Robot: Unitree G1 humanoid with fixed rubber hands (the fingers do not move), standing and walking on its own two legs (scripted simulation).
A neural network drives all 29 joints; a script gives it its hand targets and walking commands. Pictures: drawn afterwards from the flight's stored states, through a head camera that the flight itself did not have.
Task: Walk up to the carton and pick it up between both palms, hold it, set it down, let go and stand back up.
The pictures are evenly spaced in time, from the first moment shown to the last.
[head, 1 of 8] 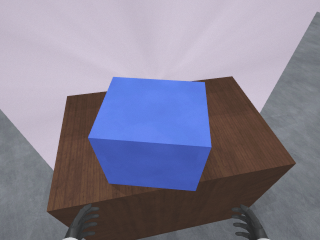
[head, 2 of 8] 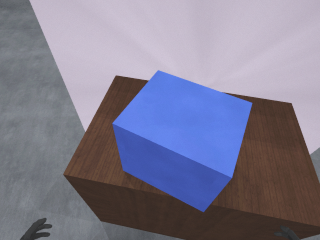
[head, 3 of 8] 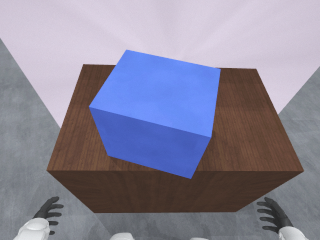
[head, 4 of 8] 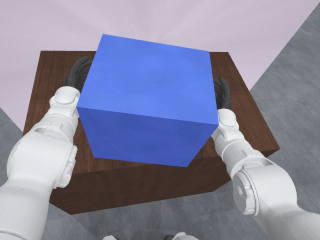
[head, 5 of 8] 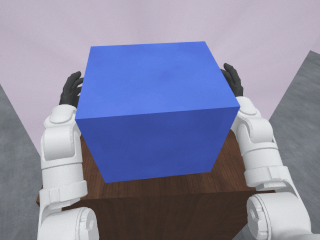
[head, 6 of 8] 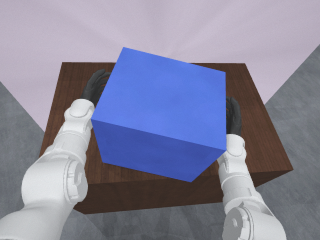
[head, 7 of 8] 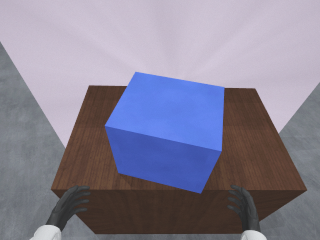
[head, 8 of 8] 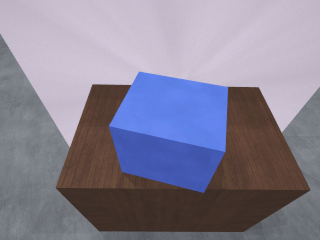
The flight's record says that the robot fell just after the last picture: no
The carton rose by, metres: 0.19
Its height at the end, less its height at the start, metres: +0.00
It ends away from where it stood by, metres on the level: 0.02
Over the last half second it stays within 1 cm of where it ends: yes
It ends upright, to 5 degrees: yes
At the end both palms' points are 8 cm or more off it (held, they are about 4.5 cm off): yes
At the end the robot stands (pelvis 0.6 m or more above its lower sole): yes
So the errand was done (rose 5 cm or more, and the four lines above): yes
